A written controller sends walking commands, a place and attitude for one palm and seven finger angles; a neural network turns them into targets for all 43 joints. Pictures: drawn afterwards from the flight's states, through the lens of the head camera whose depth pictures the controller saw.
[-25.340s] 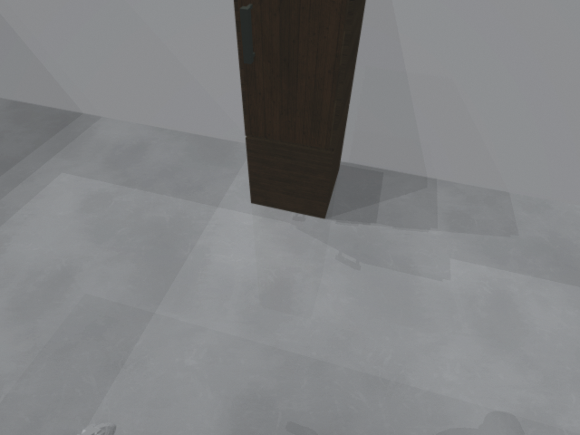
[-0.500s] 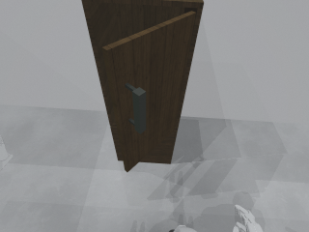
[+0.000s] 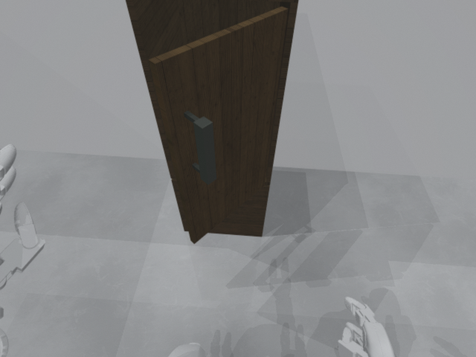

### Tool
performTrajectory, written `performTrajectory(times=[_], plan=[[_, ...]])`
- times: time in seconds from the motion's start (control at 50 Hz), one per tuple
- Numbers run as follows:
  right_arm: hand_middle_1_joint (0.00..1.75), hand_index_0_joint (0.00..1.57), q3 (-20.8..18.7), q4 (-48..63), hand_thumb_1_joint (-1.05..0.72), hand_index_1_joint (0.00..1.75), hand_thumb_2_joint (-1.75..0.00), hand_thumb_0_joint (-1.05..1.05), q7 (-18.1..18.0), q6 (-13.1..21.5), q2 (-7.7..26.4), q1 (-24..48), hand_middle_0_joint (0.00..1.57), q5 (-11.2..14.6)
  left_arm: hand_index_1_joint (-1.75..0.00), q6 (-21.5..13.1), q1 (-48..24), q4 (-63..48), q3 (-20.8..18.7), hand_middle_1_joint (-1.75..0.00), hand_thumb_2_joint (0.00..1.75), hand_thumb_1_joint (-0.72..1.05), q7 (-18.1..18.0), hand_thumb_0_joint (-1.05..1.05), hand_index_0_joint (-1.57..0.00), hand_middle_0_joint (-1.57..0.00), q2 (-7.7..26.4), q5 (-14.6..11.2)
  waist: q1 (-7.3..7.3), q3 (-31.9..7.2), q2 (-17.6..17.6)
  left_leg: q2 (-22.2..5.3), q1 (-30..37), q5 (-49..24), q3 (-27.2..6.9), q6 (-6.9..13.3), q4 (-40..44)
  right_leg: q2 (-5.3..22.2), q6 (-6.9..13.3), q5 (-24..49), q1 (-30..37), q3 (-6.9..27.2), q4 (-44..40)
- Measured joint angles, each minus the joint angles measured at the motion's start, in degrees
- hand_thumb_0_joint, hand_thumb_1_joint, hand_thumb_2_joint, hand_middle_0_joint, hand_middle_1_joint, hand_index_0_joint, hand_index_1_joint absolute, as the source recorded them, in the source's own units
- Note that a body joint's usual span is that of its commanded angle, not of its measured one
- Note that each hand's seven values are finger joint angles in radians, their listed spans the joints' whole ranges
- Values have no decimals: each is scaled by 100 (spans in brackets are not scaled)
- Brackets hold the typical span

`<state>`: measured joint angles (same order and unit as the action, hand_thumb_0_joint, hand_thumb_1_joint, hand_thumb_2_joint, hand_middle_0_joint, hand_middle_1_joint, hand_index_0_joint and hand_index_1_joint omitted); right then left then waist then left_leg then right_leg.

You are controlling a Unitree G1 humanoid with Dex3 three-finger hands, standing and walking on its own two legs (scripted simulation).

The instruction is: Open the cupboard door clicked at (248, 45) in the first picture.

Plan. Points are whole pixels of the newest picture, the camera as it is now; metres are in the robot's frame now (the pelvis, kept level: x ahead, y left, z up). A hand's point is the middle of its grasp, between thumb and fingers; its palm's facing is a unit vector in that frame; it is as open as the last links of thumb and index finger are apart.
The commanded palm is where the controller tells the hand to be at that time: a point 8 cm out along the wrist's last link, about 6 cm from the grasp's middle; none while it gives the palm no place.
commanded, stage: stop stepping back and stand still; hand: left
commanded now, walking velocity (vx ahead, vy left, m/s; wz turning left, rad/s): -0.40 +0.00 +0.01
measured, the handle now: (199, 148) +0.50 +0.11 +0.06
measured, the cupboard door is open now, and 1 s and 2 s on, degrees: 50 50 50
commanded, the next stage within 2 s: let the arm hang, fingers relaxed in 0.80 s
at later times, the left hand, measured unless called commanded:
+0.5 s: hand out of the picture +0.11 +0.27 +0.16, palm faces +0.50 -0.76 -0.43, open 7.4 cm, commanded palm +0.05 +0.30 +0.18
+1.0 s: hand (49, 348) +0.13 +0.26 +0.03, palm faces +0.25 -0.85 -0.47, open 7.4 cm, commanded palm none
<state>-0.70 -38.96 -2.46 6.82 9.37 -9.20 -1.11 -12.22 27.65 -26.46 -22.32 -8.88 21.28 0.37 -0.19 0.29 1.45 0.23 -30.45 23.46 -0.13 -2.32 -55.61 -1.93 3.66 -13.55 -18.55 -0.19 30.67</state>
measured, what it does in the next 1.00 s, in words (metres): steps on the spot: left foot, then right foot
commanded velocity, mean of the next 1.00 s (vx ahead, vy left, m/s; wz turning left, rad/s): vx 0.07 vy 0.00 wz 0.00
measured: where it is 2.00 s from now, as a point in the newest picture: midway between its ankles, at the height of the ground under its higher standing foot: outside the picture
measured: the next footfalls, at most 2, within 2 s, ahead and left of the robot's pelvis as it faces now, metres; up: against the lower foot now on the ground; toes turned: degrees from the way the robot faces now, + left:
left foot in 0.20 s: -0.05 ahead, +0.12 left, +0.00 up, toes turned +4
right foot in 0.44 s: -0.02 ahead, -0.08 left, +0.00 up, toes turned -1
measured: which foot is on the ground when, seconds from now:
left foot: up 0.00-0.18, down 0.20-1.00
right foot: down 0.00-0.24, up 0.26-0.42, down 0.44-1.00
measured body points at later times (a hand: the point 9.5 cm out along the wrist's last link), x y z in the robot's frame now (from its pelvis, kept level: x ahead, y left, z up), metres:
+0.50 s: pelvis -0.09 -0.01 +0.00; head -0.09 -0.01 +0.45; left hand +0.08 +0.30 +0.18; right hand +0.06 -0.22 -0.10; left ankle -0.09 +0.13 -0.73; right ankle -0.06 -0.08 -0.74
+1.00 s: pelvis -0.09 +0.00 -0.01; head -0.09 -0.02 +0.44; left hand +0.11 +0.31 +0.06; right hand +0.06 -0.26 -0.12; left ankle -0.09 +0.11 -0.74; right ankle -0.06 -0.08 -0.74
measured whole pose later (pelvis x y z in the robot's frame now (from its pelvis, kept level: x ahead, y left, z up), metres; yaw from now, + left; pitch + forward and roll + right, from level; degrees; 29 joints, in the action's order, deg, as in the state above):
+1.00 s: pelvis -0.09 +0.00 -0.01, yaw +3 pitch +1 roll +0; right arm -2.4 -43.3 -0.2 4.8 16.7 -12.5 -1.1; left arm -4.1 18.2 3.1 -11.6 -2.7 19.4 2.0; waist -0.5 -2.0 -2.9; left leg 0.5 -17.7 19.0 1.5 1.0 -35.4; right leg -0.2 2.7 -17.2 -19.7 -4.8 35.9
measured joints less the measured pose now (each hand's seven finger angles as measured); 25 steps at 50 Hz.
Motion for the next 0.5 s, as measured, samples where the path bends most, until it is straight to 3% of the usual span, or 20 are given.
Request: performTrajectory(times=[0.1, 0.14, 0.2, 0.22, 0.28, 0.32, 0.4, 0.44, 0.5], plan=[[30, 20, 46, 407, -90, 30, -90, 1, -146, -217, 38, 92, 21, 17, -31, 42, 447, -240, -124, -30, 90, 89, -17, 1, -21, -22, 289, -5, -152, 6, 275, 72, 601, 255, 285, 59, 584, 110, -19, 488, -117, 113, -496], [30, 20, 28, 525, -90, 30, -90, 1, -172, -274, 121, 68, 20, 27, -31, 42, 525, -362, -180, -30, 90, 89, -33, 1, -21, -22, 381, -6, -181, -7, 293, 54, 955, 177, 291, 118, 1246, 95, -38, 666, -197, 67, -657], [30, 20, -24, 765, -90, 30, -90, 1, -191, -321, 351, -104, 20, 54, -31, 55, 664, -600, -246, -30, 90, 89, -49, 1, -21, -22, 457, -48, -227, -40, 88, -113, 1698, -516, 192, 266, 2756, -50, -96, 779, -370, -133, -632], [30, 20, -82, 768, -90, 30, -90, 1, -207, -303, 363, -154, 20, 69, -31, 48, 641, -636, -269, -30, 90, 89, -41, 1, -21, -22, 516, -49, -220, -4, 114, -98, 1727, -642, 154, 300, 2885, -25, -142, 729, -451, -166, -487], [30, 20, -103, 649, -90, 30, -90, 1, -210, -148, 284, -392, 20, 80, -31, 52, 640, -592, -372, -30, 90, 89, -4, 1, -21, -22, 574, -56, -61, 36, 304, 14, 1816, -726, 200, 280, 2905, 31, -333, -142, -554, -50, 230], [30, 20, -78, 554, -90, 30, -90, 1, -196, 39, 221, -587, 20, 61, -31, 68, 614, -514, -406, -30, 90, 89, -34, 1, -21, -22, 487, -41, -33, -19, 255, 3, 1891, -813, 140, 262, 3008, 20, -404, -489, -534, -91, 790], [30, 20, 84, 322, -90, 30, -90, 1, -117, 211, 105, -774, 20, 100, -31, 126, 488, -242, -339, -30, 90, 89, -114, 1, -21, -21, 205, -51, 40, -149, 143, -53, 1914, -843, 124, 222, 2952, 93, -470, -533, 5, -261, 422], [30, 20, 175, 215, -90, 30, -90, 1, -109, 209, 55, -743, 20, 71, -31, 163, 338, -34, -261, -30, 90, 89, -124, 1, -21, -21, 82, -41, 71, -192, 110, -65, 1831, -770, 175, 186, 2770, 124, -394, -362, 330, -275, -28], [30, 20, 223, 64, -90, 30, -90, 1, -98, 137, 33, -587, 21, 20, -31, 235, 34, 271, -76, -30, 90, 89, -83, 1, -20, -21, -96, -26, 24, -139, -109, -213, 1704, -572, 138, 197, 2455, -27, -60, -13, 349, -342, -108]])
